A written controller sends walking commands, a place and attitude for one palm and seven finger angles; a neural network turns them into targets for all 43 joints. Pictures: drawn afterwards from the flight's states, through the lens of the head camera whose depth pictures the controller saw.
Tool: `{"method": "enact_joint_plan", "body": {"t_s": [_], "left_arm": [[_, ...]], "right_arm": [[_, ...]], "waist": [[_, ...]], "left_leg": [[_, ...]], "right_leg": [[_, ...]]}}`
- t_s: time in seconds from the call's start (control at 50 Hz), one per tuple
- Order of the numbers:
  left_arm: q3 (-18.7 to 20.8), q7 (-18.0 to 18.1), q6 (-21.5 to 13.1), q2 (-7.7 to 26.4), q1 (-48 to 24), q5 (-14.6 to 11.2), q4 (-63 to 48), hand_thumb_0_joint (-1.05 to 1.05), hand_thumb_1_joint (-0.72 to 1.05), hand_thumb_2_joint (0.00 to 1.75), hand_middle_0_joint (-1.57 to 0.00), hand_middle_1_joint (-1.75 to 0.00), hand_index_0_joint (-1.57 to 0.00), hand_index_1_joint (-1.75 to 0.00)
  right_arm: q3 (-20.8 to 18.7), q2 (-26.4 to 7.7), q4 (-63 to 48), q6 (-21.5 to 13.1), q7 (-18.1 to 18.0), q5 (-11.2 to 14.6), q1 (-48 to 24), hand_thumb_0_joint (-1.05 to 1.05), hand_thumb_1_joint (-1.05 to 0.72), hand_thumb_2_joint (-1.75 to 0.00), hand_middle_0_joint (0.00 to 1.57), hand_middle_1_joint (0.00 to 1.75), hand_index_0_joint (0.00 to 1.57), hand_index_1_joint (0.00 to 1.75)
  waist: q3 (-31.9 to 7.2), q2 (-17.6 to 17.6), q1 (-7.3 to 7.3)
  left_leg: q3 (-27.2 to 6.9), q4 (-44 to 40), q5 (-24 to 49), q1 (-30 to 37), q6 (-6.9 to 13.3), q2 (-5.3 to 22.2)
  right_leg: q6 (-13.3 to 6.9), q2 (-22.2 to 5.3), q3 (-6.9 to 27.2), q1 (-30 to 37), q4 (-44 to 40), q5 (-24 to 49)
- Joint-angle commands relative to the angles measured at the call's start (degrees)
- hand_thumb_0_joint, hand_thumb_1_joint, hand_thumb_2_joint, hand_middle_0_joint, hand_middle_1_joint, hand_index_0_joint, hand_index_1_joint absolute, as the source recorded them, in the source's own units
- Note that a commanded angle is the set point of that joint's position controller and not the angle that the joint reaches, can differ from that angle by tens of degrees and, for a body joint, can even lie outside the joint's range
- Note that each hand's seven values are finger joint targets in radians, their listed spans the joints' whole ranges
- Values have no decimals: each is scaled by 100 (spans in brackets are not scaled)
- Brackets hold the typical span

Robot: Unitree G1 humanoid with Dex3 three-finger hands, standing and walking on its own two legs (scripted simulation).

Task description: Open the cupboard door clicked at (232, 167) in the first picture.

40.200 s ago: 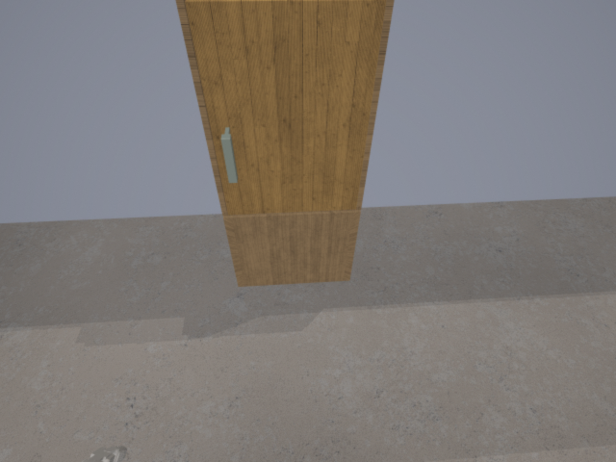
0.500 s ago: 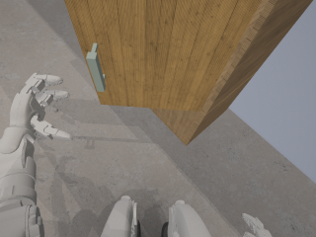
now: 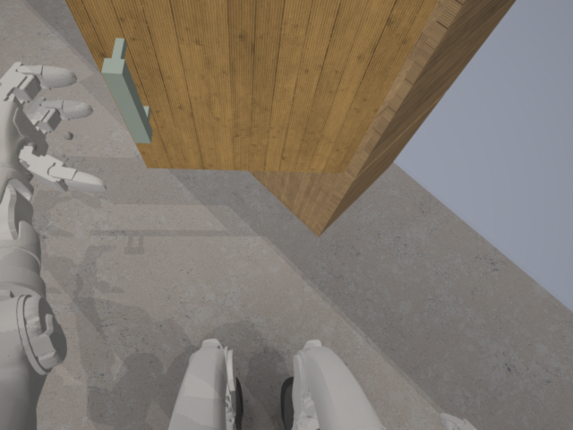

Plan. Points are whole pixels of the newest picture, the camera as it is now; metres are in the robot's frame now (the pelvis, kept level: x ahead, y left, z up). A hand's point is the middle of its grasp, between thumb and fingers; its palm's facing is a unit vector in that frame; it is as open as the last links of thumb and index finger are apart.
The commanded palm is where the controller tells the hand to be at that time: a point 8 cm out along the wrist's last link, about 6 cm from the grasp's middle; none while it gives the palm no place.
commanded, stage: move the hooked fingers beside the handle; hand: left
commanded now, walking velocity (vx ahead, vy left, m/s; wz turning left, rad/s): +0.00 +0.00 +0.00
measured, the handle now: (132, 94) +0.55 +0.20 +0.04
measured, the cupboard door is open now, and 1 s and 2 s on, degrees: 46 46 46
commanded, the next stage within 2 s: slide the fingers in behind the handle in 1.04 s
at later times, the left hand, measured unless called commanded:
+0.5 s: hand (72, 119) +0.52 +0.27 +0.02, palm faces +0.01 -1.00 -0.03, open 14.0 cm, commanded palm +0.51 +0.29 +0.04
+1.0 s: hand (70, 119) +0.51 +0.27 +0.04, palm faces +0.03 -1.00 -0.04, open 14.0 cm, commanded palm +0.50 +0.29 +0.04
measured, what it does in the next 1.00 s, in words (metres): stands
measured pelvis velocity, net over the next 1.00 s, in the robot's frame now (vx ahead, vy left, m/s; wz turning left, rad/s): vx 0.00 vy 0.01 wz -0.02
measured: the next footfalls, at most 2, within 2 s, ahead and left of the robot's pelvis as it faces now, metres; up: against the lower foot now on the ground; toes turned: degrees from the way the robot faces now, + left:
none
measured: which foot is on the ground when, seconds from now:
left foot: down 0.00-1.00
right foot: down 0.00-1.00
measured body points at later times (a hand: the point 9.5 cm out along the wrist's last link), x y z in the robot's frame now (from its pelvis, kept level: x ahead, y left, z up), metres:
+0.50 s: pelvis +0.00 +0.01 -0.01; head +0.20 +0.05 +0.39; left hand +0.51 +0.33 +0.03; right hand +0.01 -0.26 -0.11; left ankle +0.04 +0.08 -0.60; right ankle +0.02 -0.10 -0.60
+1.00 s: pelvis +0.00 +0.01 +0.00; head +0.18 +0.06 +0.41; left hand +0.50 +0.32 +0.04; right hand +0.04 -0.26 -0.10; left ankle +0.04 +0.08 -0.60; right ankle +0.02 -0.10 -0.60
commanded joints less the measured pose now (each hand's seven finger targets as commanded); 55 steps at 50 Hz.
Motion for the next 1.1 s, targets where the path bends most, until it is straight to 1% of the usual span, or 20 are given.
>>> {"method": "enact_joint_plan", "body": {"t_s": [0.0,0.06,0.08,0.1,0.12,0.18,0.24,0.28,0.32,0.4,0.46,0.5,0.58,0.62,0.66,0.72,0.8,0.9,0.96,1.08], "left_arm": [[317,3,-301,1854,-2161,-92,-991,0,-50,30,-30,-120,-30,-120],[442,10,-294,2161,-2461,-19,-900,0,-50,30,-30,-120,-30,-120],[239,-16,-318,1924,-2614,-30,-942,0,-50,30,-30,-120,-30,-120],[409,3,-313,2143,-2616,-14,-900,0,-50,30,-30,-120,-30,-120],[232,-15,-286,1997,-2742,17,-837,0,-50,30,-30,-120,-30,-120],[241,22,-228,2139,-3136,73,-694,0,-50,30,-30,-120,-30,-120],[267,42,-150,2269,-3156,162,-624,0,-50,30,-30,-120,-30,-120],[268,23,-114,2205,-2937,156,-662,0,-50,30,-30,-120,-30,-120],[490,18,-72,2475,-2720,167,-823,0,-50,30,-30,-120,-30,-120],[611,39,-33,2542,-2606,131,-1179,0,-50,30,-30,-120,-30,-120],[668,66,-45,2570,-2659,94,-1253,0,-50,30,-30,-120,-30,-120],[624,71,-137,2485,-2769,88,-1437,0,-50,30,-30,-120,-30,-120],[146,30,-218,1779,-2752,37,-1501,0,-50,30,-30,-120,-30,-120],[58,4,-118,1596,-2451,10,-1211,0,-50,30,-30,-120,-30,-120],[-71,-6,46,1454,-2321,20,-703,0,-50,30,-30,-120,-30,-120],[-151,67,60,1412,-2514,44,-629,0,-50,30,-30,-120,-30,-120],[285,276,-341,1919,-2710,66,-1195,0,-50,30,-30,-120,-30,-120],[403,382,-582,2050,-2704,135,-1379,0,-50,30,-30,-120,-30,-120],[182,298,-359,1758,-2470,138,-968,0,-50,30,-30,-120,-30,-120],[-41,159,-239,1512,-2706,22,-1005,0,-50,30,-30,-120,-30,-120]], "right_arm": [[-413,-1170,-297,-49,-74,6,955,0,-90,-90,20,30,20,30],[-385,-1199,-274,-1,-73,-14,1001,0,-90,-90,20,30,20,30],[-378,-1173,-272,0,-65,-14,1017,0,-90,-90,20,30,20,30],[-382,-1212,-259,17,-63,-24,1049,0,-90,-90,20,30,20,30],[-368,-1202,-241,28,-53,-24,1055,0,-90,-90,20,30,20,30],[-334,-1231,-203,53,-77,-42,1151,0,-90,-90,20,30,20,30],[-323,-1278,-200,96,-76,-69,1225,0,-90,-90,20,30,20,30],[-325,-1272,-229,129,-43,-84,1280,0,-90,-90,20,30,20,30],[-328,-1282,-273,190,-30,-92,1287,0,-90,-90,20,30,20,30],[-338,-1264,-353,251,20,-76,1284,0,-90,-90,20,30,20,30],[-342,-1242,-323,252,12,-60,1255,0,-90,-90,20,30,20,30],[-357,-1233,-281,239,26,-59,1262,0,-90,-90,20,30,20,30],[-425,-1206,-155,223,51,-70,1289,0,-90,-90,20,30,20,30],[-426,-1203,-125,250,53,-68,1295,0,-90,-90,20,30,20,30],[-403,-1224,-132,283,29,-52,1270,0,-90,-90,20,30,20,30],[-380,-1226,-197,282,13,-60,1237,0,-90,-90,20,30,20,30],[-397,-1220,-268,259,30,-107,1178,0,-90,-90,20,30,20,30],[-411,-1200,-242,266,71,-123,1111,0,-90,-90,20,30,20,30],[-386,-1185,-252,326,78,-88,1121,0,-90,-90,20,30,20,30],[-378,-1183,-270,308,25,-62,1127,0,-90,-90,20,30,20,30]], "waist": [[-3057,803,-57],[-2952,852,-106],[-2996,1016,-181],[-3070,1060,-120],[-3040,1046,-226],[-2963,1078,-352],[-3184,1276,-331],[-3407,1404,-260],[-3573,1507,-119],[-3679,1449,-70],[-3422,1248,-146],[-3534,1403,-142],[-3414,1584,-271],[-3194,1474,-231],[-2726,1106,-339],[-2570,1114,-351],[-3124,1376,-176],[-3405,1587,-115],[-3154,1269,-194],[-3008,1218,-301]], "left_leg": [[-708,-732,2311,2717,-145,56],[-748,-678,2184,2553,-142,78],[-789,-665,2271,2727,-149,78],[-795,-652,2310,2769,-166,95],[-812,-626,2277,2738,-154,97],[-885,-564,2195,2690,-139,113],[-941,-534,2311,2838,-171,128],[-979,-531,2640,3098,-201,138],[-974,-561,2917,3221,-243,158],[-958,-610,3033,3267,-228,171],[-906,-644,2736,2997,-181,165],[-964,-667,2854,3263,-212,181],[-1215,-828,3052,4019,-324,245],[-1231,-902,2983,3961,-343,241],[-1165,-922,2528,3476,-277,206],[-1158,-947,2384,3346,-282,178],[-1163,-858,2812,3668,-373,186],[-1197,-855,3053,3927,-440,203],[-1125,-872,2719,3596,-340,172],[-1123,-867,2424,3461,-271,158]], "right_leg": [[115,-33,541,866,-886,1616],[115,-25,525,782,-850,1471],[95,-6,499,580,-814,1468],[95,-9,495,588,-812,1474],[104,-4,490,512,-818,1446],[95,10,449,292,-762,1341],[84,-2,415,163,-711,1352],[68,6,380,116,-648,1501],[73,-5,371,289,-639,1681],[91,6,388,494,-674,1833],[113,21,406,639,-763,1757],[98,23,393,497,-753,1730],[72,16,297,-44,-848,1555],[79,4,266,-49,-914,1486],[92,3,262,-62,-951,1365],[82,-12,250,-143,-914,1297],[39,4,291,-35,-787,1439],[37,12,297,81,-747,1488],[75,13,304,232,-837,1452],[73,8,329,102,-872,1363]]}}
